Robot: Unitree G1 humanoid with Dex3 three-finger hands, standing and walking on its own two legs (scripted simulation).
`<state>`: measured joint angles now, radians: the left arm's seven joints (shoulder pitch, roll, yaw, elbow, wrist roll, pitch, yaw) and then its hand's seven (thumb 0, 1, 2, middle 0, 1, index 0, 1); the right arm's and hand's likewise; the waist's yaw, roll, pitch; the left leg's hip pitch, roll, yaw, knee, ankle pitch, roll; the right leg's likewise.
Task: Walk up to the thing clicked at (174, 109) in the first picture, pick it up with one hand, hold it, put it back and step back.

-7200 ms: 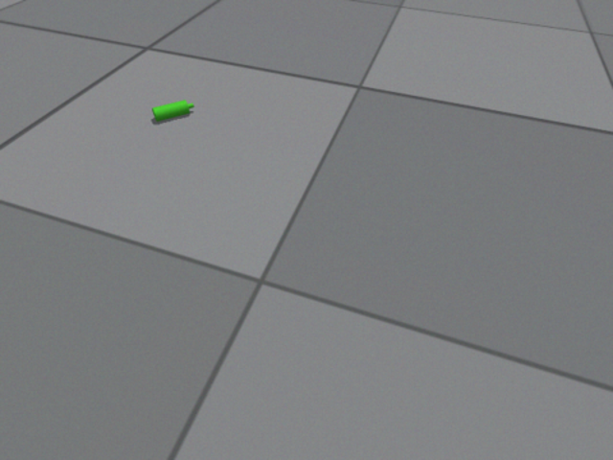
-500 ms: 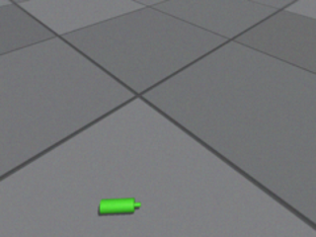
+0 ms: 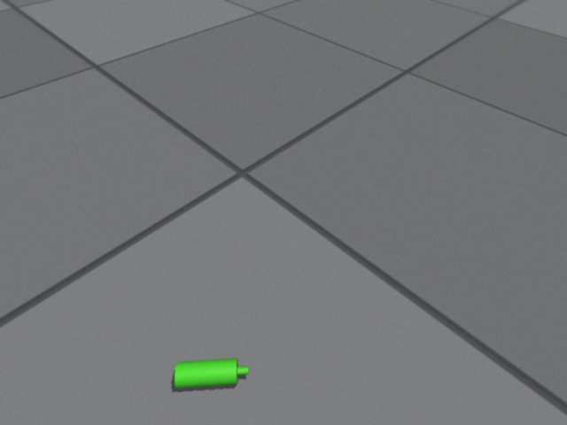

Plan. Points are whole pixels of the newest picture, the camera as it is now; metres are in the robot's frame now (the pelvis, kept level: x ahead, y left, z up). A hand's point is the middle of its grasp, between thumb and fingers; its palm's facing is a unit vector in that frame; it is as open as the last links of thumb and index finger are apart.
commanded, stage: stand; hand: left
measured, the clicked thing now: (213, 372) +0.44 +0.21 -0.74
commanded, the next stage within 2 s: none
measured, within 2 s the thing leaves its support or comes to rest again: neither
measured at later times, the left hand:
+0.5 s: hand out of the picture +0.06 +0.25 -0.15, palm faces -0.01 -0.94 -0.34, open 7.4 cm
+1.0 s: hand out of the picture +0.05 +0.25 -0.15, palm faces -0.02 -0.94 -0.33, open 7.4 cm
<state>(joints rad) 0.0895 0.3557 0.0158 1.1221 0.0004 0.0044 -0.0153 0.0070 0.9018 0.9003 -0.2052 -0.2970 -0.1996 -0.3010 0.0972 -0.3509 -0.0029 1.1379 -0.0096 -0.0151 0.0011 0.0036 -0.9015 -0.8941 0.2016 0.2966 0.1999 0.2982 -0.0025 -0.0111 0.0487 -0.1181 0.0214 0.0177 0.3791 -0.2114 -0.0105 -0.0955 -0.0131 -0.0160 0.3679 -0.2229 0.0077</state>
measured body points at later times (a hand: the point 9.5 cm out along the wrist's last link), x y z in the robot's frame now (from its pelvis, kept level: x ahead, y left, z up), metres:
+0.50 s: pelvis -0.02 +0.00 +0.00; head -0.01 +0.00 +0.45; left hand +0.06 +0.30 -0.13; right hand +0.07 -0.30 -0.13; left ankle +0.00 +0.13 -0.75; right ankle -0.01 -0.12 -0.75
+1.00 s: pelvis -0.02 -0.01 +0.00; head -0.01 -0.01 +0.45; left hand +0.06 +0.29 -0.13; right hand +0.05 -0.31 -0.13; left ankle +0.00 +0.13 -0.75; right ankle -0.01 -0.12 -0.75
